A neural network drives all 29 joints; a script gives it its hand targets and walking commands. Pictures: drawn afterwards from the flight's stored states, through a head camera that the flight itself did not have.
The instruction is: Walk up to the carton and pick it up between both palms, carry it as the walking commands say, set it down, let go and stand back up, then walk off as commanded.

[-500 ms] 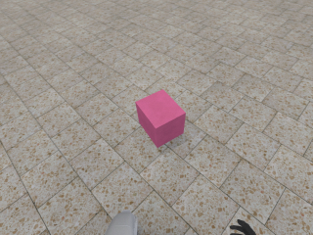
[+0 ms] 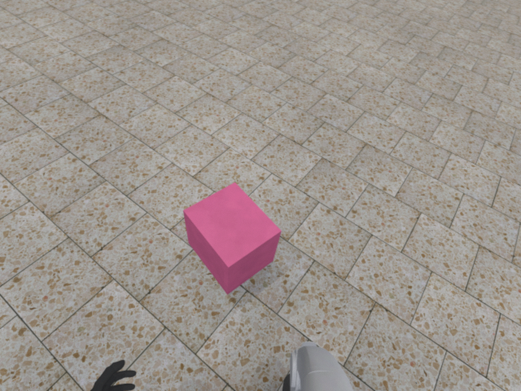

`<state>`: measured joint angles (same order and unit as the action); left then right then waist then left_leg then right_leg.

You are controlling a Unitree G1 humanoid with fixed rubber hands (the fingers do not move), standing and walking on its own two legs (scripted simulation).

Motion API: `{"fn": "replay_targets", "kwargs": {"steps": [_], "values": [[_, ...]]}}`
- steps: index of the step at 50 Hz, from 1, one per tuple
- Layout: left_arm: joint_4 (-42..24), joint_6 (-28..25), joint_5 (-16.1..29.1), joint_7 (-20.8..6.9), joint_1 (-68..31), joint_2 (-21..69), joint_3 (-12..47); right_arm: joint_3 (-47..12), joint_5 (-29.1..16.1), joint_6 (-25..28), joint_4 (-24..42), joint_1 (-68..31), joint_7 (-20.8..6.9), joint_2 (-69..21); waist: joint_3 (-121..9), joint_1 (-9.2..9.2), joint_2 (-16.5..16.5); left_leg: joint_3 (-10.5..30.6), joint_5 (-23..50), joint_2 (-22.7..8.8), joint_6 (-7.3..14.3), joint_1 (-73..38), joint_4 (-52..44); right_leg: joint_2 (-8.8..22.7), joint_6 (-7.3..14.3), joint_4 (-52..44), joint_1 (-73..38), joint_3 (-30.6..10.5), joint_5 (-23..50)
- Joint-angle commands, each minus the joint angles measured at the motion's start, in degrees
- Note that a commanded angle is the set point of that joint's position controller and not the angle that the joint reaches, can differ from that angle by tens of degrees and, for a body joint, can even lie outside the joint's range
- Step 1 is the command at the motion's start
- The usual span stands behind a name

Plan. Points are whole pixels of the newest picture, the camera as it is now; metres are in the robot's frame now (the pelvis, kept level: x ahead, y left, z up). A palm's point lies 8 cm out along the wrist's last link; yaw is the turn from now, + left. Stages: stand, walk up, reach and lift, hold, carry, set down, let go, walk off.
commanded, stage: walk up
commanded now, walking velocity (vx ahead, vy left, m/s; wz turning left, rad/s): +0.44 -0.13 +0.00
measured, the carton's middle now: (231, 237) +0.73 +0.01 -0.66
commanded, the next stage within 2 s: none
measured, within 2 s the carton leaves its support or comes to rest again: neither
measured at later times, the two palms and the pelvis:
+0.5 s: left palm out of the picture +0.14 +0.20 -0.12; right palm (398, 324) +0.23 -0.30 -0.16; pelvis +0.18 -0.06 +0.00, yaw +0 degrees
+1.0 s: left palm (118, 338) +0.23 +0.23 -0.16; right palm (358, 308) +0.26 -0.22 -0.14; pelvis +0.23 +0.01 -0.01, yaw +0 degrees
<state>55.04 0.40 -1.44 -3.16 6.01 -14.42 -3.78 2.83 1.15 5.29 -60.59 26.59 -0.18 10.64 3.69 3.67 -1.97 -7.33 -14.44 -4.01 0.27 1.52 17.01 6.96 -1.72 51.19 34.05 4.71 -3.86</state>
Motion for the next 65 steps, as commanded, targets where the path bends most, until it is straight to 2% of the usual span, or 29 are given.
{"fn": "replay_targets", "kwargs": {"steps": [1, 4, 6, 8, 9, 10, 11, 12, 14, 16, 18, 20, 24, 26, 28, 29, 30, 31, 32, 33, 34, 35, 36, 37, 38, 39, 46, 52, 65], "values": [[-2.9, -0.17, 0.45, -0.49, -4.3, 1.13, 0.91, 1.12, -0.03, 0.43, 2.51, 0.82, 0.6, 7.96, 3.86, -0.98, 11.23, 5.67, 24.4, -12.49, 4.24, 1.65, -6.34, -0.61, -0.03, -9.64, -0.62, 1.56, 3.13], [-3.32, -0.55, 0.3, -0.13, -6.88, 1.12, 1.14, 1.5, 0.4, -0.28, 1.07, 3.11, 0.98, 8.96, 4.21, 0.5, 12.32, 4.64, 29.74, -13.31, 4.6, -0.88, -4.71, -2.32, 0.19, -15.75, -3.11, 3.14, 1.15], [-3.22, -0.86, 0.09, 0.28, -6.19, 0.57, 0.97, 1.92, 0.64, -0.84, 0.37, 2.73, 1.31, 9.95, 3.88, 0.14, 12.82, 4.46, 33.85, -13.99, 4.25, -2.29, -2.86, -3.05, 0.54, -18.7, -5.61, 2.64, -1.97], [-1.71, -1.94, -0.08, 1.11, -0.44, -1.28, 0.13, 1.98, 0.37, -1.1, -0.55, 1.67, 1.57, 10.07, 0.61, -2.57, 11.61, 1.54, 36.41, -11.62, 2.62, -1.83, 5.43, -4.05, 1.45, -23.8, -15.11, 3.05, -2.41], [0.68, -3.31, -0.58, 1.73, 7.61, -2.22, -0.4, 1.01, -0.41, -1.72, -2.52, 3.06, 1.65, 6.38, -4.81, -6.31, 10.26, -2.19, 26.73, -6.28, 1.31, 3.25, 15.72, -2.91, 2.74, -26.41, -28.25, 3.61, 2.59], [2.45, -4.04, -1.5, 2.5, 15.19, -7.24, -1.69, 0.23, -0.71, -1.53, -1.98, 6.36, 1.73, 3.17, -11.52, -7.91, 0.77, -1.76, 7.45, -3.03, -0.48, 14.29, 28.62, 6.94, 4.53, -24.51, -41.29, -6.45, 15.64], [3.36, -4.12, -0.22, 3.22, 20.64, -12.88, -2.44, -0.08, -1.82, -1.54, -0.94, 10.08, 1.9, -0.1, -19.72, -8.58, -12.76, 1.35, -21.35, 1.42, -1.65, 25.07, 44.78, 23.27, 12.19, -29.18, -48.37, -26.19, 28.56], [4.32, -4.12, 0.9, 3.19, 20.59, -12.18, -2.59, 0.99, -1.31, -2.15, -0.25, 7.02, 1.92, 4.13, -21.17, -7.4, -10.58, 7.45, -22.46, -1.23, -0.89, 24.37, 51.26, 22.95, 13.62, -31.1, -44.94, -28.03, 28.83], [3.49, -4.51, -0.04, 3.54, 11.84, -5.82, -1.45, 1.16, -0.45, -2.36, -0.11, 0.12, 1.12, 4.05, -10.25, -5.69, -5.65, 8.71, -14.85, -3.71, -0.58, 25.07, 50.29, 16.39, 11.52, -33.66, -33.99, -18.1, 20.15], [3.53, -3.81, 0.16, 4.35, 11.22, -4.37, -1.05, 1.79, 0.34, -4.74, -1.43, 1.91, 0.62, 3.7, -5.85, -3.79, -0.26, 9.08, -8.42, -3.32, -1.68, 22.8, 50.37, 16.21, 8.89, -35.99, -24.89, -16.88, 16.06], [3.16, -4.04, 0.45, 4.34, 10.64, -4.15, -0.6, 1.9, 0.55, -6.2, -0.37, 0.86, -0.03, 2.87, -5.02, -2.6, -3.59, 8.61, -4.25, -2.28, -1.92, 22.28, 48.57, 13.92, 7.11, -36.18, -20.98, -12.72, 11.19], [2.81, -4.24, 0.3, 4.14, 11.13, -4.01, -0.52, 1.83, 0.89, -7.11, 0.82, -2.43, -0.56, 2.88, -4.11, -3.14, -7.07, 7.58, -0.72, -1.44, -1.99, 22.6, 47.33, 12.18, 6.52, -37.78, -17.93, -10.27, 2.21], [2.65, -3.81, -0.22, 4.16, 13.48, -5.55, -0.89, 1.45, 1.2, -7.55, 3.85, -10.25, -1.49, 3.73, -0.16, -4.7, -9.13, 5.65, 1.47, -1.34, -2.68, 26.01, 38.53, 11.42, 6.59, -42.44, -16.52, -9.61, -14.28], [2.76, -3.77, -0.41, 3.84, 13.64, -4.91, -0.75, 0.84, 0.66, -7.2, 4.25, -13.4, -1.56, 2.78, 0.15, -4.93, -11.27, 4.35, 1.16, -0.76, -2.85, 24.3, 30.5, 10.11, 6.92, -44.06, -16.76, -7.78, -16.75], [3.86, -3.81, -0.56, 3.62, 14.32, -3.6, -0.28, 0.1, 0.37, -6.3, 4.27, -16.48, -1.41, 1.05, -0.76, -5.01, -13.65, 2.2, 1.26, 0.9, -2.36, 18.72, 22.37, 6.57, 7.73, -43.62, -17.03, -4.11, -15.52], [4.19, -3.63, -0.41, 3.73, 15.36, -3.61, -0.15, 0.03, 0.36, -5.93, 4.21, -17.06, -1.08, 1.38, -1.27, -5.49, -12.59, 1.24, 1.33, 1.49, -2.41, 17.36, 20.47, 6.72, 8.48, -43.07, -18.3, -4.22, -13.93], [4.32, -3.25, -0.04, 4.01, 15.57, -2.42, 0.65, -0.44, 0.07, -5.66, 3.22, -16.66, -0.15, 1.33, -1.62, -5.86, -9.3, 1.62, 1.24, 2.31, -2.05, 15.69, 17.51, 6.48, 8.94, -40.26, -21.63, -3.98, -0.6], [5.08, -2.88, 0.65, 4.28, 15.46, -3.63, 0.52, -0.31, -0.71, -5.3, 2.59, -14.97, 0.78, 2.32, -1.86, -4.68, -7.31, 1.94, 2.02, 2.63, -1.75, 14.38, 12.98, 6.59, 8.76, -35.32, -24.75, -3.34, 17.96], [5.73, -2.72, 0.86, 4.44, 16.26, -4.31, 0.39, -0.4, -1.0, -4.79, 1.77, -12.41, 1.33, 2.56, -3.53, -3.92, -6.45, 1.56, 5.97, 2.63, -1.68, 12.14, 7.14, 6.22, 7.62, -32.13, -26.93, -2.37, 23.22], [6.21, -2.51, 1.1, 4.54, 17.44, -3.36, 0.47, -0.41, -1.0, -4.14, 1.08, -10.77, 1.62, 3.09, -4.33, -3.78, -4.86, 2.74, 13.49, 0.41, -1.76, 7.93, 0.34, 5.4, 5.36, -30.53, -26.17, -2.14, 18.23], [6.24, -2.21, 1.07, 4.66, 18.87, -0.42, 1.0, -0.06, -0.19, -3.55, 0.99, -9.66, 1.76, 5.09, -5.39, -4.08, -1.24, 6.81, 19.34, -4.75, -1.45, 2.99, -1.13, 4.24, 2.7, -28.89, -22.53, -2.74, 7.26], [5.78, -1.68, 0.67, 4.81, 20.84, 2.72, 1.62, 0.05, 0.04, -3.16, 1.54, -8.95, 1.61, 7.68, -5.9, -5.63, 6.82, 14.16, 28.51, -12.19, -0.7, 0.49, 0.43, 0.83, 0.47, -25.04, -17.2, -1.6, -10.94], [6.13, -0.54, 1.66, 5.4, 21.42, 3.58, 1.86, 0.2, -0.68, -3.65, 2.67, -12.09, 1.38, 8.49, -4.69, -5.33, 14.35, 15.39, 22.0, -14.06, 3.95, 5.15, -1.31, -2.11, -0.68, -25.67, -17.86, -0.64, -16.93], [6.24, 0.14, 1.5, 5.22, 19.52, 2.32, 1.86, 0.03, -0.26, -4.13, 2.05, -13.81, 1.16, 7.31, -3.21, -4.99, 14.16, 15.32, 10.43, -11.37, 4.62, 7.76, -4.18, -2.28, -0.51, -25.28, -19.32, -0.1, -16.18], [5.93, 0.31, 1.37, 4.97, 18.16, 2.15, 1.85, -0.39, -0.2, -4.4, 1.88, -15.62, 1.24, 6.53, -1.51, -5.36, 13.64, 14.54, 3.45, -9.13, 3.81, 8.6, -6.03, -2.61, -0.26, -25.73, -18.92, -0.27, -13.9], [6.05, 0.27, 1.15, 4.78, 17.46, 1.8, 1.9, -0.52, -0.28, -4.75, 1.71, -16.01, 1.44, 6.14, -0.84, -5.17, 12.86, 14.03, 1.56, -7.84, 3.12, 8.38, -6.53, -2.79, -0.04, -26.55, -18.89, -0.73, -11.93], [6.98, -0.65, 1.11, 5.04, 15.25, 1.46, 1.99, 0.19, -0.34, -4.29, -0.4, -13.47, 1.85, 5.05, -0.86, -4.47, 6.22, 11.81, 4.19, -5.58, 2.94, 8.19, -5.13, -1.26, 0.26, -30.42, -22.57, -2.18, -6.19], [7.29, -1.03, 0.92, 5.2, 14.25, 1.46, 2.07, 0.22, -0.19, -4.38, -1.28, -12.47, 1.75, 4.23, -1.83, -4.23, 3.22, 9.68, 7.87, -4.39, 2.11, 6.95, -2.89, -0.55, 0.38, -31.68, -22.96, -2.61, -4.1], [7.74, -1.51, 0.86, 5.34, 14.0, 0.84, 1.74, -0.14, -0.25, -4.77, -3.23, -9.94, 1.71, 2.92, -1.12, -3.5, 0.88, 7.08, 9.54, -3.08, -0.06, 7.24, 0.21, 0.37, 1.08, -35.21, -22.8, -5.18, -3.44]]}}
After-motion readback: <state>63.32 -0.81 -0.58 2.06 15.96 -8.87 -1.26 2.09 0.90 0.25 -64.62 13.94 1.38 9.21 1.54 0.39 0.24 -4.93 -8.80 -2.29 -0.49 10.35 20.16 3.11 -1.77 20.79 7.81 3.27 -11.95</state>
